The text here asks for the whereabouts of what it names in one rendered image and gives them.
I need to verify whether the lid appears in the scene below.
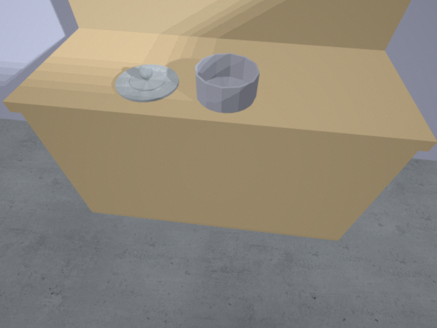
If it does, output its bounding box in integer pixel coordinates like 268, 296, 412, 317
115, 64, 179, 103

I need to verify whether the table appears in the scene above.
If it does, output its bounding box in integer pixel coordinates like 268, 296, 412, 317
3, 0, 437, 241

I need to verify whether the knob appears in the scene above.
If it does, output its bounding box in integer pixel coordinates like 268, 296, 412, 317
138, 64, 153, 79

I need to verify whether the pot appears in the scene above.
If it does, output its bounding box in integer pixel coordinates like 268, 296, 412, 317
195, 53, 259, 113

